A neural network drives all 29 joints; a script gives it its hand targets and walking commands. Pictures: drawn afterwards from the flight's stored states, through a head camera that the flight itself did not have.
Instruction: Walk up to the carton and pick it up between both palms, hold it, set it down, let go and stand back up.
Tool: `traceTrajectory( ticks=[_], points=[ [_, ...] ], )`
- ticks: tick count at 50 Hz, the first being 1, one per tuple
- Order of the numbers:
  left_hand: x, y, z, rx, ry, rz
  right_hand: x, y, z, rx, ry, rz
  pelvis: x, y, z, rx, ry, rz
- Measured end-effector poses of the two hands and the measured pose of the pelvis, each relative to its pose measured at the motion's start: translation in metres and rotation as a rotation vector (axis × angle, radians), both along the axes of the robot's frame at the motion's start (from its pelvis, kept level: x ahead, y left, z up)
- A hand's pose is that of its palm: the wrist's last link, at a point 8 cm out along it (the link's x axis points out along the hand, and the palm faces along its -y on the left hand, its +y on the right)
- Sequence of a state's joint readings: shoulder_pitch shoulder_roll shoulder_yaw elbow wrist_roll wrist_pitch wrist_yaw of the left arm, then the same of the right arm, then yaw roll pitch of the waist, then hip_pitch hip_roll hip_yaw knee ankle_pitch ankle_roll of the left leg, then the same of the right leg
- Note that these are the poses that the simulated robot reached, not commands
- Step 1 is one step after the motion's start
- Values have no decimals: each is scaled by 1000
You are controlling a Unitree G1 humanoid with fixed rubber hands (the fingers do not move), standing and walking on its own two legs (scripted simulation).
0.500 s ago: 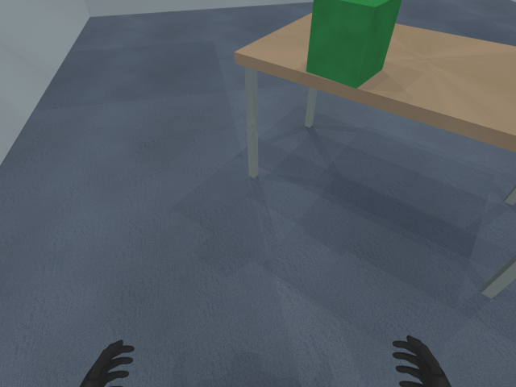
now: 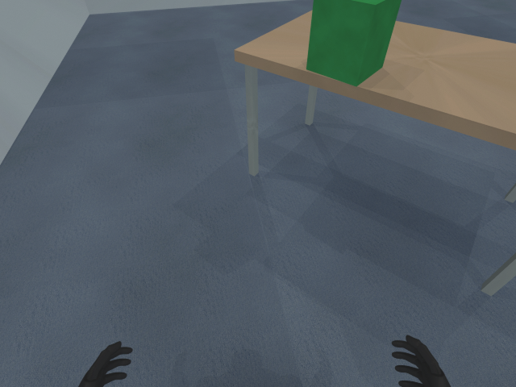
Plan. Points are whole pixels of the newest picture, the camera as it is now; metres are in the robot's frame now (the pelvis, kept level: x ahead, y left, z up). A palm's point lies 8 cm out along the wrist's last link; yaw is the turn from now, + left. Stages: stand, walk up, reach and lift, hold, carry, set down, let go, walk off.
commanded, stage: stand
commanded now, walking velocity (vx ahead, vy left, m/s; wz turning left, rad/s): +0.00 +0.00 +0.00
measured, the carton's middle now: (351, 33) +1.19 -0.32 +0.08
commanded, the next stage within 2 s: none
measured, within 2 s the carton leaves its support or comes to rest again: neither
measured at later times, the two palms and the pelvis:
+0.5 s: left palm out of the picture +0.15 +0.28 -0.07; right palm out of the picture +0.15 -0.25 -0.07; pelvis +0.00 +0.00 +0.00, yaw +0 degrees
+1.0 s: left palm out of the picture +0.14 +0.28 -0.07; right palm out of the picture +0.15 -0.25 -0.07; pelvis +0.00 +0.00 +0.00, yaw +0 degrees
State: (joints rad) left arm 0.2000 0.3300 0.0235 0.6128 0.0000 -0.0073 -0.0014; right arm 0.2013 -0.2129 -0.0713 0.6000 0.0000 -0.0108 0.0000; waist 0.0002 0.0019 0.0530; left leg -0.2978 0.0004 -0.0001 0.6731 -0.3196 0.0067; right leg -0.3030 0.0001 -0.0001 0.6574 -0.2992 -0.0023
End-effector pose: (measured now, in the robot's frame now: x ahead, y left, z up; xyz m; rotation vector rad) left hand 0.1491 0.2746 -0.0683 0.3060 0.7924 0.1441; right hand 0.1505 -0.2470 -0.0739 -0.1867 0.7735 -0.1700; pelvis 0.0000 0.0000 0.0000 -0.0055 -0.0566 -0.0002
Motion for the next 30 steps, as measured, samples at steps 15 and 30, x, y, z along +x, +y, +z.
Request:
traceTrajectory(
  ticks=[15,30],
  points=[
    [-4,1,0,4,14,0,-2,0,0,0,3,3,-2,-1,1,1,3,0],
    [-4,2,-1,4,20,1,-1,1,0,1,9,6,0,0,2,0,7,0]
  ],
)
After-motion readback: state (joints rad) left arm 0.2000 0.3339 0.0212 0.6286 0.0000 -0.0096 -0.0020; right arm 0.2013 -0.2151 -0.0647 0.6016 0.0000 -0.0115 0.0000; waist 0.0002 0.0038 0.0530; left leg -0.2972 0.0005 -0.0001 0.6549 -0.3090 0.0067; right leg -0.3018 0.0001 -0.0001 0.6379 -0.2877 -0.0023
